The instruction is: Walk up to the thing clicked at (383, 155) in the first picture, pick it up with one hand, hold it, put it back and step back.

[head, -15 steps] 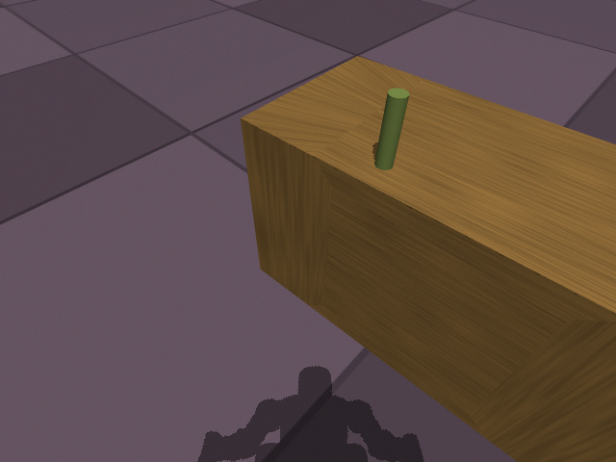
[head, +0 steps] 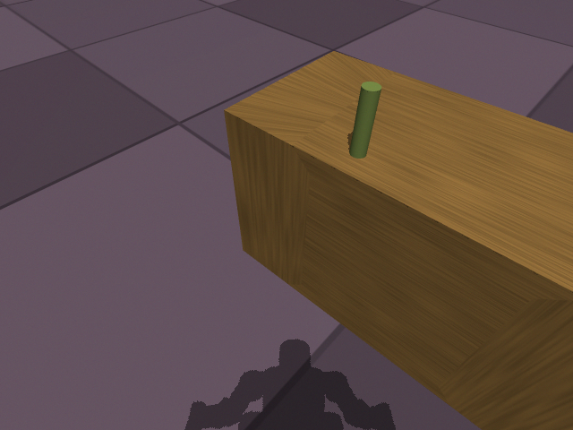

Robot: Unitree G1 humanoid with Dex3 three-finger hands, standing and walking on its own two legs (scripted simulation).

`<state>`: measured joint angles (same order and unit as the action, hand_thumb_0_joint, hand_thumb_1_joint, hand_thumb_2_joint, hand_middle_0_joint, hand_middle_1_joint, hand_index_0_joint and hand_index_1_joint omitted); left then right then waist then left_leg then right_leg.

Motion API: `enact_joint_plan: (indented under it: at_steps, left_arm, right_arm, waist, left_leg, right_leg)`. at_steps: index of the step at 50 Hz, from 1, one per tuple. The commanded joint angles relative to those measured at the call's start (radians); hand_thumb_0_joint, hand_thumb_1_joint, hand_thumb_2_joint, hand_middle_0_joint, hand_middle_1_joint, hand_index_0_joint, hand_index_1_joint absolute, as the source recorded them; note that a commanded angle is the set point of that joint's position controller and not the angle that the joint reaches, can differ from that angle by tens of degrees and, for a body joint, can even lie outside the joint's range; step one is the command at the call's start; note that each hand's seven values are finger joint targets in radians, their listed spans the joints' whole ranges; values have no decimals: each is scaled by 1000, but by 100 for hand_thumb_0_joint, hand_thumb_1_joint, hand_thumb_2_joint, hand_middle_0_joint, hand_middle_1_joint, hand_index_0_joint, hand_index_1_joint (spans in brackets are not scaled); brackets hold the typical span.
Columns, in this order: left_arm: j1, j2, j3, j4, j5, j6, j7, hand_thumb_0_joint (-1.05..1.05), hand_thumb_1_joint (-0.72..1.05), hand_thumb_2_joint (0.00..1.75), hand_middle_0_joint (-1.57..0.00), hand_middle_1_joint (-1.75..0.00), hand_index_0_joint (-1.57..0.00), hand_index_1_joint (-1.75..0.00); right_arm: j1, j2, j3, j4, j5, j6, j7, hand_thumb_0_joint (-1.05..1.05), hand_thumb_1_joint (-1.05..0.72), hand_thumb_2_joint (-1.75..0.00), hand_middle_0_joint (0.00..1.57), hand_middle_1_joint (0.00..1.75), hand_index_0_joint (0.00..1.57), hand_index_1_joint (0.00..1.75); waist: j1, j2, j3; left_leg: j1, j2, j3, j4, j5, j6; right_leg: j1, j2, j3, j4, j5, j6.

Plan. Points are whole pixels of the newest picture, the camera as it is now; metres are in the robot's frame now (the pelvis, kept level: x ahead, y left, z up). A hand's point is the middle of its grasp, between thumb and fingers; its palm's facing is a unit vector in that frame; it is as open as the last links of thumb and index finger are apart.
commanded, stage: stand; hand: left
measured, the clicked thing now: (364, 122) +0.79 -0.18 +0.01
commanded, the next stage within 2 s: walk up in 0.82 s
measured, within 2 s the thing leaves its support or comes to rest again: neither
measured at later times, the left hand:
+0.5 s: hand out of the picture +0.08 +0.25 -0.16, palm faces -0.03 -0.94 -0.33, open 7.4 cm
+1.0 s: hand out of the picture +0.11 +0.25 -0.15, palm faces -0.17 -0.92 -0.35, open 7.4 cm
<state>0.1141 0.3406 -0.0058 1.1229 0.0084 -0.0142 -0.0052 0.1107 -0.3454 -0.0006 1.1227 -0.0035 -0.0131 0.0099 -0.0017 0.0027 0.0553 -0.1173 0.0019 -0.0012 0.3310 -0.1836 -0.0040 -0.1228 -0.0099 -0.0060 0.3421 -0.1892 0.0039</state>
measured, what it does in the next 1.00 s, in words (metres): stands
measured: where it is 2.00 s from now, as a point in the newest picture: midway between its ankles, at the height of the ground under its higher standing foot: (298, 422)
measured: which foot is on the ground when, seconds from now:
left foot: down 0.00-1.00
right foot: down 0.00-0.88, up 0.90-1.00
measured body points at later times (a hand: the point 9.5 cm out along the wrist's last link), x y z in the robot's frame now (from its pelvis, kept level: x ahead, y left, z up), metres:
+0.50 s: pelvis +0.01 +0.00 +0.00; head +0.02 +0.00 +0.45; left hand +0.09 +0.30 -0.13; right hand +0.08 -0.30 -0.13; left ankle +0.00 +0.12 -0.75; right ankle +0.00 -0.12 -0.75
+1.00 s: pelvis +0.02 -0.01 -0.01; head +0.04 -0.03 +0.44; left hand +0.12 +0.30 -0.13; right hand +0.07 -0.34 -0.13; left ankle +0.00 +0.12 -0.75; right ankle +0.03 -0.14 -0.72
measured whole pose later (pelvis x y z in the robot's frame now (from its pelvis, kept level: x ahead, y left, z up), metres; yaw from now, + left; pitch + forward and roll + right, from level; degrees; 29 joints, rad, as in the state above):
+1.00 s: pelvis +0.02 -0.01 -0.01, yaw -8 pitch -2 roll +2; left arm 0.23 0.39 0.06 1.01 0.02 0.02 -0.07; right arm 0.17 -0.38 -0.08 0.94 -0.03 -0.06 0.03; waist -0.01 -0.01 0.07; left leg -0.09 0.04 0.14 0.41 -0.29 0.01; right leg -0.39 -0.06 0.00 0.80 -0.41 -0.02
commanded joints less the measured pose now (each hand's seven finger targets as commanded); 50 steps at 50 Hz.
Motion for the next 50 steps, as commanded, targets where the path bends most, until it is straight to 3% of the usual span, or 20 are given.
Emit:
enact_joint_plan:
  at_steps: [1,21,32,39,40,41,42,43,44,45,46,47,50]
  left_arm:
    - [-38,214,41,-65,2,-23,16,0,90,90,-20,-30,-20,-30]
    - [-41,214,43,-64,1,-22,17,0,90,90,-20,-30,-20,-30]
    - [-41,213,43,-63,1,-19,16,0,90,90,-20,-30,-20,-30]
    - [-40,213,42,-62,0,-20,17,0,90,90,-20,-30,-20,-30]
    - [-40,217,43,-63,1,-20,18,0,90,90,-20,-30,-20,-30]
    - [42,287,107,-151,19,-7,-11,0,90,90,-20,-30,-20,-30]
    - [-19,269,103,-168,21,-1,-23,0,90,90,-20,-30,-20,-30]
    - [-134,235,104,-217,20,3,-35,0,90,90,-20,-30,-20,-30]
    - [-152,220,106,-252,22,5,-42,0,90,90,-20,-30,-20,-30]
    - [-94,234,106,-260,24,2,-44,0,90,90,-20,-30,-20,-30]
    - [-35,253,109,-251,22,-3,-50,0,90,90,-20,-30,-20,-30]
    - [18,247,112,-243,15,-1,-61,0,90,90,-20,-30,-20,-30]
    - [87,235,124,-250,13,-6,-87,0,90,90,-20,-30,-20,-30]
  right_arm:
    - [-36,-209,-37,-64,-4,-22,-18,0,-90,-90,20,30,20,30]
    - [-32,-215,-35,-62,-2,-19,-20,0,-90,-90,20,30,20,30]
    - [-25,-212,-33,-61,-3,-23,-21,0,-90,-90,20,30,20,30]
    - [-28,-213,-34,-59,-4,-21,-21,0,-90,-90,20,30,20,30]
    - [-29,-214,-35,-60,-3,-20,-20,0,-90,-90,20,30,20,30]
    - [-14,-316,-113,-163,-28,-40,-10,0,-90,-90,20,30,20,30]
    - [51,-309,-121,-146,-34,-45,-6,0,-90,-90,20,30,20,30]
    - [128,-320,-138,-143,-25,-46,-8,0,-90,-90,20,30,20,30]
    - [148,-366,-159,-163,-25,-48,-6,0,-90,-90,20,30,20,30]
    - [83,-374,-162,-209,-26,-56,-4,0,-90,-90,20,30,20,30]
    - [56,-341,-155,-236,-28,-60,-2,0,-90,-90,20,30,20,30]
    - [30,-333,-154,-255,-31,-62,0,0,-90,-90,20,30,20,30]
    - [-26,-320,-154,-305,-46,-58,17,0,-90,-90,20,30,20,30]
  waist:
    - [0,-9,-91]
    - [2,-2,-85]
    - [2,2,-99]
    - [3,-11,-83]
    - [2,-14,-84]
    - [-25,-36,-113]
    - [-65,2,-43]
    - [-131,90,27]
    - [-151,196,53]
    - [-96,136,69]
    - [-58,51,29]
    - [-28,79,31]
    - [-4,162,13]
  left_leg:
    - [19,123,-97,-40,147,34]
    - [21,127,-97,-44,149,31]
    - [27,130,-95,-44,207,30]
    - [26,127,-101,-54,178,28]
    - [25,127,-100,-54,165,30]
    - [187,81,-10,97,-246,76]
    - [270,110,-60,64,-395,104]
    - [285,219,-182,-51,-506,149]
    - [212,418,-343,-192,-523,245]
    - [126,504,-376,-216,-449,285]
    - [102,470,-323,-199,-393,275]
    - [83,444,-256,-184,-363,258]
    - [25,298,-4,-83,-252,183]
  right_leg:
    - [23,-120,91,-54,161,-29]
    - [39,-124,91,-72,163,-29]
    - [63,-128,85,-57,212,-30]
    - [42,-123,83,-72,171,-26]
    - [43,-122,81,-73,159,-26]
    - [-142,-55,153,16,-156,-72]
    - [-395,-56,153,65,-317,-66]
    - [-562,-10,78,236,-340,-49]
    - [-606,-12,38,497,-316,-35]
    - [-586,-90,76,579,-297,-29]
    - [-522,-113,83,581,-257,-28]
    - [-481,-138,92,555,-246,-21]
    - [-308,-102,-3,361,-200,-13]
